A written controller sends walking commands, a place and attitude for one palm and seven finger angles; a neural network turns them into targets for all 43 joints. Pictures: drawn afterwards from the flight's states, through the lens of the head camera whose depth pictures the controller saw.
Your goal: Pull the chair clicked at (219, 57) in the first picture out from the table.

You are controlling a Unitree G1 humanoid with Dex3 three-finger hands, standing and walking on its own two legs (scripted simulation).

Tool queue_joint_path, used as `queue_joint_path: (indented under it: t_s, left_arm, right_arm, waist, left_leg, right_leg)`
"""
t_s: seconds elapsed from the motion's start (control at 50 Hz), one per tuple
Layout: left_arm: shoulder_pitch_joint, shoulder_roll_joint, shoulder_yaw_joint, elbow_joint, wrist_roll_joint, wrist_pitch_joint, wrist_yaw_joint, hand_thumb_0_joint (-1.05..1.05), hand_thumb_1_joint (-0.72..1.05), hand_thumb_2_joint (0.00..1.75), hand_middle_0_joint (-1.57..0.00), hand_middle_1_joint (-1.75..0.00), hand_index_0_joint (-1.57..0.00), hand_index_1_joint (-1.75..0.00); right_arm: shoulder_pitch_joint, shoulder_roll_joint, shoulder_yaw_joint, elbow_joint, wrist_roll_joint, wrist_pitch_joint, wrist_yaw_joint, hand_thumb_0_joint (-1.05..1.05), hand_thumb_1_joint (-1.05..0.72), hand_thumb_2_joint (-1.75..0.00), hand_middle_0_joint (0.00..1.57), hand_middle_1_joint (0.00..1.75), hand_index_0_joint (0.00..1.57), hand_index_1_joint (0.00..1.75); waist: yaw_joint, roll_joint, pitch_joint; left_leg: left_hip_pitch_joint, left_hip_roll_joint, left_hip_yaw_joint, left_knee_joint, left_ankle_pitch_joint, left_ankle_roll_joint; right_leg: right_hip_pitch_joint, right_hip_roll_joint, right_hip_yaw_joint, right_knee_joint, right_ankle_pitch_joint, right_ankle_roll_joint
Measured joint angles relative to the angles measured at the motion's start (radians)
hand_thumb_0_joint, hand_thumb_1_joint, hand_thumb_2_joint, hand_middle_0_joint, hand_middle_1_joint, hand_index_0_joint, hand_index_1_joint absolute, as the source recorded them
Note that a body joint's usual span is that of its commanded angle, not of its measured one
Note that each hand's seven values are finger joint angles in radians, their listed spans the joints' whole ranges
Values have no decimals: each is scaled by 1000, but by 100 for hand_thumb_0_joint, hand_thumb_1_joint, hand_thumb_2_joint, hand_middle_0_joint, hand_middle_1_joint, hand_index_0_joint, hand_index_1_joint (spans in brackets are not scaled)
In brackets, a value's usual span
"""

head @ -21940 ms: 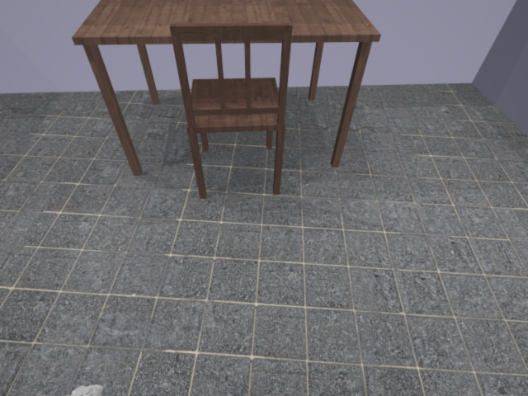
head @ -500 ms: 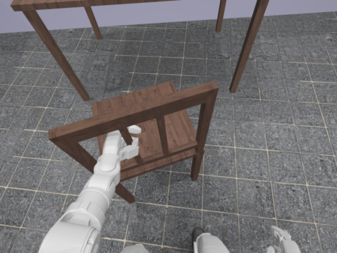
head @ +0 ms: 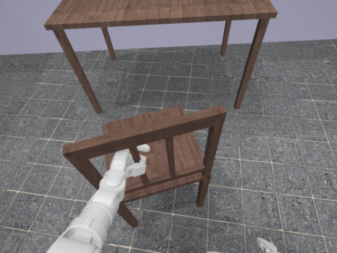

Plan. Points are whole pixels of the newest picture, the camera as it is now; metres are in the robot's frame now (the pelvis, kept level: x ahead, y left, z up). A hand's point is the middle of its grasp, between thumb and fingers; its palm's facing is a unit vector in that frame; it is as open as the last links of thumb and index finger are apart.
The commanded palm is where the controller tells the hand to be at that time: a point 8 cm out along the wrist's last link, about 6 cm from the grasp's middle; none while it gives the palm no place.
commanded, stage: stop walking, hand still on the chair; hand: left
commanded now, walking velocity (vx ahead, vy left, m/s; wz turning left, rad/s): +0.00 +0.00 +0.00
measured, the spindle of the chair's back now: (139, 166) +0.37 +0.11 -0.11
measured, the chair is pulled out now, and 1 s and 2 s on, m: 0.61 0.62 0.62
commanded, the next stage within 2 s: open the thumb and straighten the fingers in 0.50 s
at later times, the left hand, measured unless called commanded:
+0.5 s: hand (141, 169) +0.33 +0.09 -0.04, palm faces -0.14 -0.97 -0.19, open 5.2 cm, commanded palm +0.32 +0.14 -0.03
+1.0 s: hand (134, 164) +0.34 +0.10 -0.03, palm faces -0.17 -0.97 -0.17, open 12.2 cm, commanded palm +0.32 +0.15 -0.01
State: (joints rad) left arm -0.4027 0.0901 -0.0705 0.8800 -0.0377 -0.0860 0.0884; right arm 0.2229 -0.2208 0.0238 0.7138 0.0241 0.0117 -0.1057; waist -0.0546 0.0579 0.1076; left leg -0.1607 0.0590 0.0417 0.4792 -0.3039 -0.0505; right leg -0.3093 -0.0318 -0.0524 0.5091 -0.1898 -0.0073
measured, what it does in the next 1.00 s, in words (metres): stands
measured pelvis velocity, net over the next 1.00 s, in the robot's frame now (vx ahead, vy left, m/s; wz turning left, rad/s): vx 0.01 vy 0.02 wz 0.00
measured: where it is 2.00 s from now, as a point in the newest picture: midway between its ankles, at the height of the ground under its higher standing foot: outside the picture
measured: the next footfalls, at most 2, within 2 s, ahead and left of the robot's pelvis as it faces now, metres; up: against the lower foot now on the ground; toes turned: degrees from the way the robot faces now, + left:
none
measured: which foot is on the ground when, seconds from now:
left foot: down 0.00-1.00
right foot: down 0.00-1.00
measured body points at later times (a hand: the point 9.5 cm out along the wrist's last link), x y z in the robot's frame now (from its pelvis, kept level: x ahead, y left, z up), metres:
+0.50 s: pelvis +0.01 +0.01 +0.00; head +0.04 -0.01 +0.45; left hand +0.33 +0.14 -0.02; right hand +0.12 -0.24 -0.12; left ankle -0.03 +0.15 -0.74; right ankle +0.05 -0.11 -0.74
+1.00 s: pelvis +0.01 +0.02 -0.01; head +0.05 +0.00 +0.44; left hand +0.35 +0.16 -0.02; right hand +0.12 -0.24 -0.13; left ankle -0.03 +0.15 -0.74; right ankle +0.05 -0.11 -0.74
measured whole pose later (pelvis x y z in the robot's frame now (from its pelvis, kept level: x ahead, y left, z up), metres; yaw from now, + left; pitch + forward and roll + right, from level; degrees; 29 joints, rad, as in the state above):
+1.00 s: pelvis +0.01 +0.02 -0.01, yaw +0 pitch +7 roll +1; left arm -0.27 0.12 -0.08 0.62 -0.02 0.03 0.02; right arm 0.27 -0.26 -0.01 0.65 0.04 -0.05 -0.02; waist -0.06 0.03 -0.05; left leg -0.36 0.03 0.05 0.60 -0.37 -0.02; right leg -0.50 -0.06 -0.04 0.61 -0.23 0.02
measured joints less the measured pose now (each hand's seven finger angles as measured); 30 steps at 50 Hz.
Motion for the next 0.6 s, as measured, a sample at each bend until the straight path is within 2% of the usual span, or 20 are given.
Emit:
queue_joint_path:
  t_s: [0.24,0.6]
  left_arm:
    - [61,2,-16,-15,7,-10,10,5,71,80,-17,-118,-48,-145]
    - [91,1,-47,-67,19,-6,-4,4,70,81,-16,-121,-50,-145]
  right_arm:
    - [12,-36,-26,2,1,-2,-16,1,-91,-90,20,30,20,30]
    - [-21,8,-4,-11,-4,8,-13,1,-91,-90,20,30,20,30]
  waist:
    - [2,-15,-40]
    - [15,-21,-45]
  left_leg:
    - [22,0,16,-35,12,5]
    - [23,-7,23,-40,5,13]
  right_leg:
    - [14,3,13,-31,15,2]
    - [15,-2,20,-38,13,12]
